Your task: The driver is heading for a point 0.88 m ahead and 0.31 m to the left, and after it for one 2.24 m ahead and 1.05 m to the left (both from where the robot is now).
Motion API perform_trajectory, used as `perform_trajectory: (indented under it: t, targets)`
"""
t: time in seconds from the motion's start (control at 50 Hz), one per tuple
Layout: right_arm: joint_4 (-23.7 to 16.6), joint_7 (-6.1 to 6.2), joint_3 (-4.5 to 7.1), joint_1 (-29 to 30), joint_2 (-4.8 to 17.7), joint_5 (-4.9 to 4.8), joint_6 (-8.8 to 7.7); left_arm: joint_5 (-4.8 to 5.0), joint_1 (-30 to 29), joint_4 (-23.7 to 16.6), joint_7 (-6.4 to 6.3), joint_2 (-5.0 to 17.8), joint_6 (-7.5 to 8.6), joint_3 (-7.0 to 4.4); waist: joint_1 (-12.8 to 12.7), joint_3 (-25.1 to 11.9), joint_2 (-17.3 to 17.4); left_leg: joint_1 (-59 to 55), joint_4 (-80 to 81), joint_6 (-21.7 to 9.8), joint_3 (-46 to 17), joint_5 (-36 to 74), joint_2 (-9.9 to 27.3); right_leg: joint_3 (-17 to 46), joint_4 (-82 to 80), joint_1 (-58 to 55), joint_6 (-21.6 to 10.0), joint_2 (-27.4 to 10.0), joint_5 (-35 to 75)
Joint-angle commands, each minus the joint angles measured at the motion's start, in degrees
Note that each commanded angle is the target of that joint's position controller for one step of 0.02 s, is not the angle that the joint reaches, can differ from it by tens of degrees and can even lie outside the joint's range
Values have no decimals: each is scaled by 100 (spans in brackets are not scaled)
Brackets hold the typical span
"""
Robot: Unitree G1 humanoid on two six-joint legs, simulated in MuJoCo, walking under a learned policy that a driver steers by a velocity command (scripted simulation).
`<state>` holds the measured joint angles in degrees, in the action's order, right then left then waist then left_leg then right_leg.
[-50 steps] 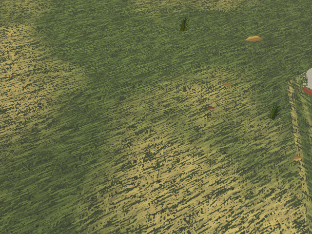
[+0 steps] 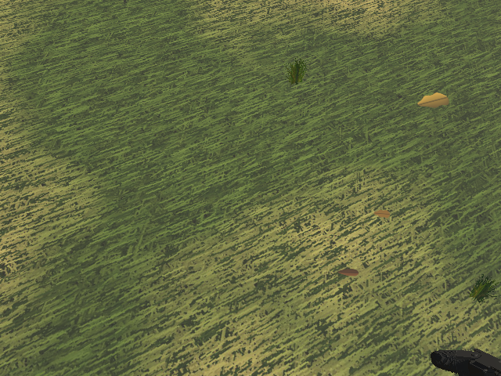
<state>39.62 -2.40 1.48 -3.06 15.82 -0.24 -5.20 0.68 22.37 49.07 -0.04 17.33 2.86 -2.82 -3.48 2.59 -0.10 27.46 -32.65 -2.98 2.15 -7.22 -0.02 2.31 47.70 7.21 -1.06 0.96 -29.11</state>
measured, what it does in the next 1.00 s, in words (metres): walks ahead, turning left: right foot, then left foot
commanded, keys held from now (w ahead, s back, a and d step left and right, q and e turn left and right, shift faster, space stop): w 0.34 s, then w+q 0.66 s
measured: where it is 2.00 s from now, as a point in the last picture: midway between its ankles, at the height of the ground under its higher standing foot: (214, 218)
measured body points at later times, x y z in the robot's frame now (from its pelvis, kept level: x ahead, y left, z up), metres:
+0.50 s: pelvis +0.28 -0.03 +0.00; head +0.32 -0.04 +0.45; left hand +0.50 +0.21 -0.07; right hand +0.27 -0.32 -0.13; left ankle +0.11 +0.09 -0.71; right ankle +0.40 -0.14 -0.73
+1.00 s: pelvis +0.54 +0.02 -0.01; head +0.57 +0.04 +0.44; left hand +0.47 +0.31 -0.14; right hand +0.82 -0.15 -0.08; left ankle +0.63 +0.14 -0.73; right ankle +0.40 -0.14 -0.72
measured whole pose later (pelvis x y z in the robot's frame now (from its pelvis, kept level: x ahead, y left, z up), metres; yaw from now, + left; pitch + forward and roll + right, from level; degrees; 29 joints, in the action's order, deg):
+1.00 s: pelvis +0.54 +0.02 -0.01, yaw +19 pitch +1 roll -2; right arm 38.2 -3.0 3.3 -4.4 15.6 -1.3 -1.0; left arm 1.4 17.4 51.4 -0.7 17.3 2.5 -4.7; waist -3.1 2.9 1.1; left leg 29.1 -34.2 -6.1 3.4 -7.5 1.8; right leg -16.7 23.7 -5.4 2.9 -3.4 -26.2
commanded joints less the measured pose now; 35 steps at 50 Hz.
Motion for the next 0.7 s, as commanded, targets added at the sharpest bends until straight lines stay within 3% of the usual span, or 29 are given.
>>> perform_trajectory:
  t: [0.02, 0.04, 0.06, 0.08, 0.14, 0.2, 0.28, 0.36, 0.4, 0.44, 0.46, 0.48, 0.5, 0.52, 0.54, 0.58, 0.62, 0.66, 0.7]
  targets:
    - [118, 78, 314, -1641, 978, -57, 40, 175, -325, -669, 53, 833, 286, -131, 900, -1211, 758, -4002, 1545, -1148, -3216, -1236, 1917, 363, 2509, 3641, -113, -309, 157]
    - [76, 82, 283, -1291, 873, -8, 41, 108, -594, -718, 28, 783, 301, -121, 747, -755, 370, -3204, 1701, -1072, -2679, -692, 1709, 214, 2227, 3493, -94, -543, 650]
    - [49, 68, 244, -1072, 735, 55, 22, 35, -626, -713, 20, 718, 271, -142, 560, -491, 339, -2602, 1883, -1036, -2276, -158, 1512, 207, 1931, 3219, -60, -719, 982]
    - [43, 60, 224, -959, 658, 100, -5, 18, -479, -670, 23, 619, 217, -137, 393, -482, 467, -2241, 2049, -1029, -2037, 117, 1385, 237, 1795, 2870, -21, -820, 1191]
    - [173, 61, 255, -958, 722, 35, -102, -20, -421, -633, -11, 376, 68, -92, 242, -339, 459, -1769, 2422, -1150, -1464, 667, 1265, 145, 1365, 2733, 148, -894, 1525]
    - [338, 134, 293, -1159, 852, 28, -85, -66, -1021, -814, -17, 312, 73, -63, 373, -111, 323, -1846, 2576, -1090, -1046, 976, 1152, 112, 398, 3078, 269, -924, 2425]
    - [528, 198, 316, -1508, 996, -33, -20, -31, -1828, -994, 80, 151, 172, 15, 681, 47, 296, -1956, 2610, -880, -615, 865, 979, -115, -1036, 2764, 244, -693, 3483]
    - [788, 222, 345, -1941, 1068, -88, 99, 15, -2464, -1235, 199, 222, 234, 16, 865, 214, 287, -2613, 2334, -861, -788, 879, 1294, -78, -1646, 2880, 116, -559, 3309]
    - [857, 259, 372, -1971, 1110, -114, 172, 6, -2474, -1297, 249, 329, 277, -21, 731, 192, 336, -2929, 2034, -781, -993, 1137, 1448, -2, -1895, 2778, 0, -493, 2900]
    - [848, 290, 410, -1827, 1213, -120, 228, -5, -1986, -1175, 246, 518, 321, -107, 399, -79, 459, -2971, 1481, -668, -1068, 1982, 1412, -140, -2075, 1961, -133, -303, 2526]
    - [828, 294, 372, -1748, 1131, -99, 249, -18, -1240, -950, 202, 732, 334, -232, 10, -562, 382, -2726, 647, -520, -883, 2522, 1118, -268, -2224, 827, -282, -195, 2611]
    - [699, 292, 248, -1723, 823, -2, 234, -98, -241, -752, 138, 1079, 329, -356, -402, -1436, 106, -1790, -811, -311, -671, 1718, 780, 311, -1879, -908, -585, -854, 2761]
    - [560, 267, 49, -2453, 147, -4, 129, -157, 262, -648, 95, 1635, 265, -498, -186, -2324, -1301, 515, -2984, 147, -245, -1078, -165, 2708, -2127, -3129, -1401, -2345, 1905]
    - [661, 253, 125, -2337, 516, -135, 44, -100, 312, -653, 97, 1102, 237, -367, -349, -2522, -1386, 1202, -3865, 180, -950, -2609, -171, 3775, -2828, -3055, -1550, -2534, 1055]
    - [529, 247, 269, -1861, 968, -269, 16, -73, -81, -677, 81, 788, 238, -262, -333, -1538, -971, 1611, -4138, 138, -1005, -2255, 137, 2926, -2986, -2328, -1265, -2340, 848]
    - [413, 280, 296, -1370, 873, -183, 57, -84, -771, -680, 81, 432, 259, -157, -28, -620, -547, 1385, -3718, 159, -804, -1415, 567, 1684, -3355, -913, -1011, -1906, 1510]
    - [473, 279, 319, -1577, 661, -165, 217, -143, -1110, -639, 93, 287, 340, -135, 275, -357, -686, 798, -3416, 201, -836, -986, 767, 927, -3737, -135, -910, -1660, 2052]
    - [413, 278, 301, -1556, 459, -158, 347, -138, -1206, -545, 89, 370, 413, -182, 390, -180, -527, 796, -3248, 270, -813, -772, 822, 423, -3975, 156, -981, -1659, 2579]
    - [284, 282, 303, -1345, 418, -123, 400, -156, -1181, -443, 55, 490, 435, -231, 401, -54, -391, 1046, -2842, 332, -850, -337, 846, 16, -4080, 134, -1011, -1650, 2921]
Velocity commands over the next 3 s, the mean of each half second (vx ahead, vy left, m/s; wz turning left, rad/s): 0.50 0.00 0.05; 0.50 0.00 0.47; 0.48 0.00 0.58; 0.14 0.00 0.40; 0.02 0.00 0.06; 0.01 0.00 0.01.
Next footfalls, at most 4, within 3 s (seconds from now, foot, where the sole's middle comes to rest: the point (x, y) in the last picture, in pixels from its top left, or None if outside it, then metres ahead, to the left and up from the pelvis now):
0.48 right None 0.44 -0.14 -0.76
1.00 left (216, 291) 0.67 0.16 -0.76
1.48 right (242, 192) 1.02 0.11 -0.76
1.92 left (169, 228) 0.86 0.32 -0.76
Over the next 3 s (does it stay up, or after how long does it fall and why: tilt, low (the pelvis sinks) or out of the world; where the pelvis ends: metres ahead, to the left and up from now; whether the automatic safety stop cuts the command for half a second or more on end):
stays up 0.93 0.20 0.02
